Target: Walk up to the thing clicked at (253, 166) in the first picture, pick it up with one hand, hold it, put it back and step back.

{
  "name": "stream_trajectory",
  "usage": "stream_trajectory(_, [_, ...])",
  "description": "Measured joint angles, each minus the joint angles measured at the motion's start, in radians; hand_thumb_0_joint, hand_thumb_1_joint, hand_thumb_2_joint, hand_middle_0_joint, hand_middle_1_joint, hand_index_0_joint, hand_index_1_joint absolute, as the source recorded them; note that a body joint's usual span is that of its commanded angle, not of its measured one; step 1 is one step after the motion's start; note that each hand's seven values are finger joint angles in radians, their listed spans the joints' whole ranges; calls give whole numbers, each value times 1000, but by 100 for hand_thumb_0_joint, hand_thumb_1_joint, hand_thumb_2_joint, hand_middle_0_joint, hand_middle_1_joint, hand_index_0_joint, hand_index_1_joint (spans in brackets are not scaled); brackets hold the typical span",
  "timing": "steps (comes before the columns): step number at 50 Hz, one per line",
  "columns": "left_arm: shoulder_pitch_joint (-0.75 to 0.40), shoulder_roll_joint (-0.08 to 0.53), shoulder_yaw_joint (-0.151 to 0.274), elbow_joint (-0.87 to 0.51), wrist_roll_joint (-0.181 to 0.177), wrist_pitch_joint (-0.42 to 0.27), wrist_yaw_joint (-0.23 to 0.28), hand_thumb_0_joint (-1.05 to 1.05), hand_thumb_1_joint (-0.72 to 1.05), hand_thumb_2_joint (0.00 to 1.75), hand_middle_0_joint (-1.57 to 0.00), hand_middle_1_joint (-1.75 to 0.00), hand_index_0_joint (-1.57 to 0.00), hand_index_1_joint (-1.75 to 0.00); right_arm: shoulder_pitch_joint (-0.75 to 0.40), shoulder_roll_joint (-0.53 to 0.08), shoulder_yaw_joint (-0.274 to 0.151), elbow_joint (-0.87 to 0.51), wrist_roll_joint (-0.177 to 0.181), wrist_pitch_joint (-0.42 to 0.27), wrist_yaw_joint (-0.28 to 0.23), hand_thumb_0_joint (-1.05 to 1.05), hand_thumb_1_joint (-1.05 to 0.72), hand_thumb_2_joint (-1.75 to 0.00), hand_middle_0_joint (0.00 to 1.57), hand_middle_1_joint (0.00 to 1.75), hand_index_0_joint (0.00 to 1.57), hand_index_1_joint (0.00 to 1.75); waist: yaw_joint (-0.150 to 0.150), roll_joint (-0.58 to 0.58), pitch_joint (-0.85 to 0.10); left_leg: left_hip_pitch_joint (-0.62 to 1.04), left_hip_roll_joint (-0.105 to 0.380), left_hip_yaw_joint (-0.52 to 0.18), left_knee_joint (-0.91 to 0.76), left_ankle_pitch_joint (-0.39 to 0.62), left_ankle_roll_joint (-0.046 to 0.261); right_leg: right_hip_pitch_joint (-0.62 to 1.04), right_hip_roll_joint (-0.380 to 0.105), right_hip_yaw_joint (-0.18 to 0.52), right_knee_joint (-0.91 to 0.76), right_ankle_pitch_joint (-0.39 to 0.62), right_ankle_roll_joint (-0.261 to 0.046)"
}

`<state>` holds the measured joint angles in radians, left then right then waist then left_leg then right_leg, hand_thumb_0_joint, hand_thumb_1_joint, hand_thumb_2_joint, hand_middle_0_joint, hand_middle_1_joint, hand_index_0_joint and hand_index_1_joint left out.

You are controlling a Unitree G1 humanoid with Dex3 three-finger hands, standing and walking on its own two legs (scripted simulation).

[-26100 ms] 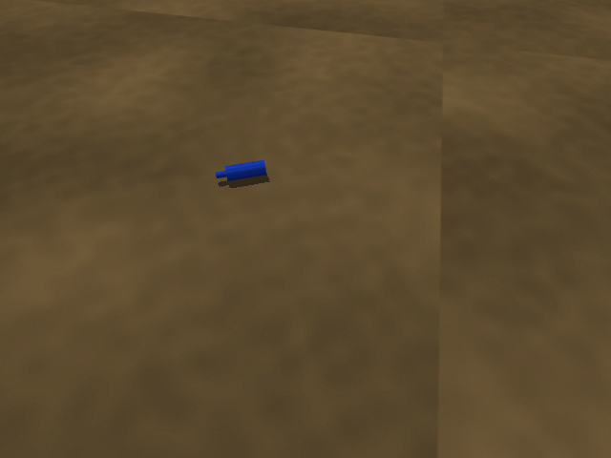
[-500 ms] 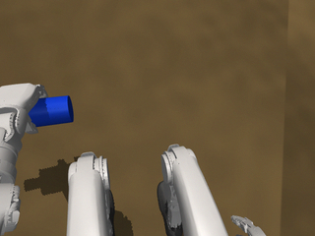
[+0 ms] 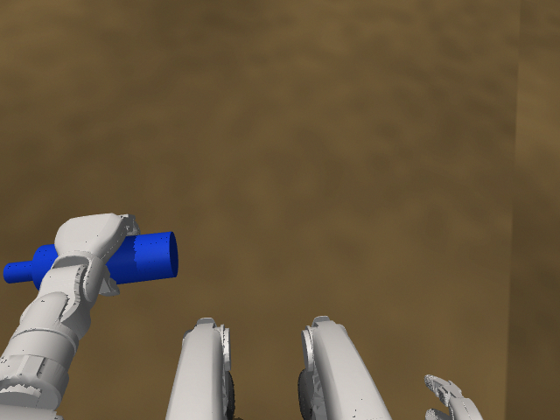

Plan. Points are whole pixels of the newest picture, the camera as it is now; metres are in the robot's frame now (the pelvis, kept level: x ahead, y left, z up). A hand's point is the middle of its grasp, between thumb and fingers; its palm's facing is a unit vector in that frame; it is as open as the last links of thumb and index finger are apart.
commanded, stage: lift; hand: left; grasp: from above
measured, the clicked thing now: (94, 263) +0.38 +0.29 -0.12
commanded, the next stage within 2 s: hold in 0.72 s
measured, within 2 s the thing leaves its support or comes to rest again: neither
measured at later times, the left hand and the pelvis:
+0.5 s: hand (84, 229) +0.36 +0.23 +0.05, palm faces -0.46 -0.09 -0.89, open 10.2 cm; pelvis +0.04 +0.00 +0.14, yaw +1 degrees
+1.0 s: hand (66, 195) +0.37 +0.23 +0.11, palm faces -0.45 -0.08 -0.89, open 10.2 cm; pelvis +0.07 +0.00 +0.19, yaw +1 degrees
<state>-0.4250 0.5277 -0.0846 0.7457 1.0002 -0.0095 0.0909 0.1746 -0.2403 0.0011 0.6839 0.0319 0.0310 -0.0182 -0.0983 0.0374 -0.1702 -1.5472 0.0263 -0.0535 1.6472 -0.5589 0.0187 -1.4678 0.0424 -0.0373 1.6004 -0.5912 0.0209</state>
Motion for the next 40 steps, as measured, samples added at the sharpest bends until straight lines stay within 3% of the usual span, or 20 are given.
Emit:
stream_trajectory(14, [53,-85,-65,113,6,11,41,1,-3,48,-69,-53,-71,-52,65,0,-17,55,9,-43,-33,0,-89,-90,20,30,20,30,17,1,17,440,1,29,-379,76,-3,426,-4,30,-374,86,-5])
stream_trajectory(26, [73,-142,-80,135,18,27,85,1,-4,49,-69,-53,-71,-52,94,-5,-26,66,-3,-41,-26,0,-90,-90,20,30,20,30,23,-8,63,694,-1,52,-618,141,-5,668,-9,53,-606,155,-7])
stream_trajectory(40, [95,-165,-105,119,-6,54,65,1,-3,48,-70,-51,-72,-49,88,-6,-36,58,1,-28,-24,0,-89,-90,20,30,20,30,33,-6,95,913,-8,67,-829,206,-5,880,-19,68,-811,222,-6])
